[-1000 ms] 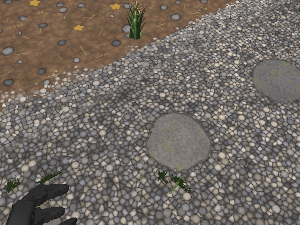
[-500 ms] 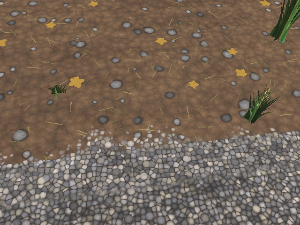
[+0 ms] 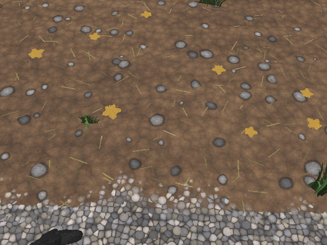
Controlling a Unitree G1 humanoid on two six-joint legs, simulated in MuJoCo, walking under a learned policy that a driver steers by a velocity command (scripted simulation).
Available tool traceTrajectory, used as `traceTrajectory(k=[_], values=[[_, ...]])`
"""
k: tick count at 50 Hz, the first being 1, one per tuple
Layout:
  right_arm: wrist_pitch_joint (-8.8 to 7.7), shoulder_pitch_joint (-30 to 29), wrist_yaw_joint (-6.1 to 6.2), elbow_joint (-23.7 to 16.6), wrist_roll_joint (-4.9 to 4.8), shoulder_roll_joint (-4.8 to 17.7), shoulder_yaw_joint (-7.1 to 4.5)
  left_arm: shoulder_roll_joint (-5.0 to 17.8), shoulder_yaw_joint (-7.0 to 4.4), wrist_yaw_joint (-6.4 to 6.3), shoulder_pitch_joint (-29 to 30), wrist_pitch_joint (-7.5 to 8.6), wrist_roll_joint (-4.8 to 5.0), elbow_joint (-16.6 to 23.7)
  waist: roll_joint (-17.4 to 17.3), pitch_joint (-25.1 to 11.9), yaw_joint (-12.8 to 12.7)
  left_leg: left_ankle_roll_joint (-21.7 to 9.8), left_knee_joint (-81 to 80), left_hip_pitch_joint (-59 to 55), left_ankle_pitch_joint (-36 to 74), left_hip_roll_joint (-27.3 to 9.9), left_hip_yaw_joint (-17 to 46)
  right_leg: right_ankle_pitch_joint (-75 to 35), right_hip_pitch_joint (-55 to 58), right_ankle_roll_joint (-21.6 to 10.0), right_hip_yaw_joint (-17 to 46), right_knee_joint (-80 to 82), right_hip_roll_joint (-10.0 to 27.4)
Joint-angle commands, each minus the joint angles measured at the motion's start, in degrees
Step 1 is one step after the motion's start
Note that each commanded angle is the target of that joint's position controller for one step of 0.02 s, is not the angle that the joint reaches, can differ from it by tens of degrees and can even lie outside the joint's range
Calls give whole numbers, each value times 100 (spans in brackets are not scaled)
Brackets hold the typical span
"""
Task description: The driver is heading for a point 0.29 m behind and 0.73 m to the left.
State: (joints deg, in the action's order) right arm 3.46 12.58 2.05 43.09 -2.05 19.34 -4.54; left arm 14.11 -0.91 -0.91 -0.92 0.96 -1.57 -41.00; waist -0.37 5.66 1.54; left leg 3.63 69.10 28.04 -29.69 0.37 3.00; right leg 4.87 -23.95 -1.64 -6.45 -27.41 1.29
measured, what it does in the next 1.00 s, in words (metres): walks ahead, turning left: left foot, then right foot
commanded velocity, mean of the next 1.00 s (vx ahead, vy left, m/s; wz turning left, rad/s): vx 0.47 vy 0.00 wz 0.94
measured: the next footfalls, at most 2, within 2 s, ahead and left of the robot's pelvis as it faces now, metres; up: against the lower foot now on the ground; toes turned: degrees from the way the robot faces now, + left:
left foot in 0.22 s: +0.07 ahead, +0.15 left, +0.00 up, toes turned +15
right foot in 0.72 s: +0.29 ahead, +0.01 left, +0.00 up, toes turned +43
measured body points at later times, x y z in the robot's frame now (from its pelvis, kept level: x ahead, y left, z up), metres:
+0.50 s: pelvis +0.07 +0.07 +0.03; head +0.07 +0.13 +0.47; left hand +0.13 +0.41 -0.09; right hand +0.28 -0.17 -0.04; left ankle +0.03 +0.13 -0.73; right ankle +0.18 -0.09 -0.67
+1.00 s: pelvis +0.28 +0.18 +0.00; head +0.29 +0.20 +0.44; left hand +0.03 +0.34 -0.13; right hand +0.60 +0.20 -0.07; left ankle +0.25 +0.38 -0.63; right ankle +0.27 -0.02 -0.73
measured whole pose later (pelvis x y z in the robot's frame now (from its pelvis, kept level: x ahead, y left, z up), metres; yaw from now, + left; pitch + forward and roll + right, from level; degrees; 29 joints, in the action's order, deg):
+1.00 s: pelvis +0.28 +0.18 +0.00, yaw +53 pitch +2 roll -3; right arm -0.9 9.8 -1.5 31.9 -2.6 17.7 -3.0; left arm 17.1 -4.6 -0.2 -24.9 5.0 -1.0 -49.0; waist -3.0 0.6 -5.2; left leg -1.4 70.3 50.7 -6.7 -7.5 1.8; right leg 23.8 6.1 1.6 -10.4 -16.5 -1.0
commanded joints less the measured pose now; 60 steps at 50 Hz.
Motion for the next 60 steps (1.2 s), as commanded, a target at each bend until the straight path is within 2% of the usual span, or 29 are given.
traceTrajectory(k=[1,4,10,11,12,13,14,15,16,17,18,20,29,32,34,35,36,37,38,39,40,43,48,52,55,57,58,59,60], values=[[141,516,74,-422,53,272,-119,914,-319,-81,73,-12,-41,217,935,-951,-4,112,-570,34,405,-471,-186,-770,841,-1123,930,1367,1600],[73,311,-23,-572,76,261,-114,1042,-415,-120,197,-26,25,177,773,-1350,-42,-63,-1542,-455,1037,-633,-298,-1058,1091,-1130,473,1323,1782],[157,367,-177,-579,90,481,-314,1127,-520,-45,336,-158,248,-44,767,-1245,195,-630,-3233,-1407,1628,-351,-794,439,1190,-501,-85,770,1847],[155,574,-135,-491,138,613,-401,957,-501,-19,190,-194,285,-148,460,-1133,262,-848,-3672,-1792,1879,-250,-592,1041,881,-194,-267,202,1595],[128,806,-38,-490,168,1120,-561,714,-458,23,-32,-254,213,-228,-866,-730,256,-1327,-4769,-2176,3037,-983,847,1991,-59,346,-797,-1284,949],[13,586,13,-738,260,1743,-619,642,-429,11,215,-245,15,180,-1979,-636,-28,-2267,-5128,-2392,3540,-1941,3007,3330,-1646,767,-269,-2855,48],[-166,427,-38,-780,384,1554,-598,759,-474,-37,756,-195,9,295,-1210,-912,230,-2449,-5278,-2228,2959,-1924,2990,3141,-1906,631,744,-3606,-46],[-309,230,-50,-782,337,1446,-558,809,-496,-70,776,-159,122,298,-905,-887,68,-2168,-5323,-2257,2665,-1681,2644,2582,-1987,453,1003,-3654,-24],[-359,-45,-32,-820,204,1284,-521,859,-533,-134,556,-130,126,158,-613,-905,-115,-1858,-5196,-2301,2608,-1485,2352,2095,-1985,376,1127,-3604,48],[-364,-11,-19,-796,27,995,-444,994,-587,-121,303,-69,92,48,-512,-1150,-158,-1698,-5264,-2402,1408,-1379,2294,1721,-1859,330,1222,-3377,140],[-371,29,-3,-801,-20,836,-374,1009,-609,-53,244,-1,126,1,-601,-1223,-160,-1637,-5446,-2341,147,-1236,2342,1372,-1662,308,1213,-3199,100],[-422,185,17,-800,42,806,-324,958,-615,58,402,145,237,13,-777,-1063,-63,-1632,-5750,-2413,-577,-1153,2581,991,-1650,328,1195,-2646,-76],[-505,432,23,-849,-3,822,-258,678,-504,216,912,553,301,320,-911,-509,173,-1661,-5432,-1775,200,-672,2719,716,-646,636,1234,-506,-446],[-462,246,-37,-1006,-25,731,-198,802,-534,209,715,633,385,420,-928,-512,96,-1613,-5198,-1275,130,-583,3045,679,247,603,1199,-97,-457],[-440,51,-67,-1130,-28,542,-111,943,-620,191,180,685,439,329,-815,-599,-184,-1463,-4776,-793,-1,-428,3035,333,1260,458,1099,385,-327],[-453,-1,-91,-1182,-5,338,-34,1063,-693,170,-368,697,414,202,-656,-815,-424,-1272,-4223,-217,-162,-244,2803,303,2239,328,1137,443,-80],[-478,151,-145,-1169,55,-50,89,1239,-744,147,-1205,705,303,101,-48,-1420,-720,-996,-2698,600,-650,185,2135,934,3667,23,1899,347,699],[-576,240,-175,-1520,-77,-334,215,1633,-782,164,-1886,687,81,69,1232,-1835,-729,-796,-1074,2041,-658,526,1322,3008,4666,-726,4172,963,2106],[-618,55,-151,-1587,-184,153,149,1608,-809,209,-1563,670,116,78,1294,-1238,-669,-681,-223,2922,67,-55,918,3999,4275,-933,4915,1329,2461],[-602,-211,-145,-1526,-70,521,54,1298,-726,174,-1485,630,192,138,982,-787,-760,-636,233,3124,476,-307,677,3747,3904,-787,4312,1332,2246],[-577,-192,-152,-1435,38,541,18,1123,-648,127,-1553,577,198,112,655,-616,-742,-609,564,3093,779,-444,534,3228,3670,-609,3641,1314,1975],[-553,-371,-262,-1500,-52,184,79,794,-486,84,-1664,517,149,-80,618,-102,-626,-646,806,2950,1371,-883,318,1718,2832,-351,2083,1565,1429],[-524,-748,-353,-1669,-70,-19,148,714,-395,69,-1569,529,29,-244,541,303,-430,-442,353,2694,2400,-890,6,61,2034,-342,402,1941,1048],[-591,-1432,-549,-1769,-37,-170,225,1058,-424,20,-1903,492,78,-410,191,526,-560,-741,-1470,1942,2943,-620,-791,-1639,2275,-111,-443,2045,1039],[-604,-1066,-633,-1685,-104,178,39,1699,-540,-93,-2062,370,84,-422,865,-154,-17,-1089,-1997,354,2432,193,-1496,-6596,2854,-10,-776,851,1274],[-490,945,-584,-1193,-152,944,-360,1908,-608,-99,-1645,280,127,-210,1139,-1205,1141,-1508,-2223,-2197,1950,499,-1322,-7653,2265,-150,-652,-1574,1443],[-414,2174,-484,-748,-161,1237,-545,1609,-530,-88,-1402,360,196,-65,511,-1462,1609,-1781,-3174,-4289,2540,259,-556,-4582,763,23,-595,-3596,925],[-383,1903,-397,-726,-95,1559,-547,541,-219,-12,-1602,590,11,202,-1727,-1424,776,-2249,-3109,-5449,3089,-526,1254,2506,-1243,189,-222,-6187,-312],[-578,1563,-429,-1069,93,1336,-386,641,-113,75,-1969,897,287,669,-1632,-2950,406,-3356,-4548,-6160,-212,-1541,4582,2605,-2484,74,1423,-6825,-435]])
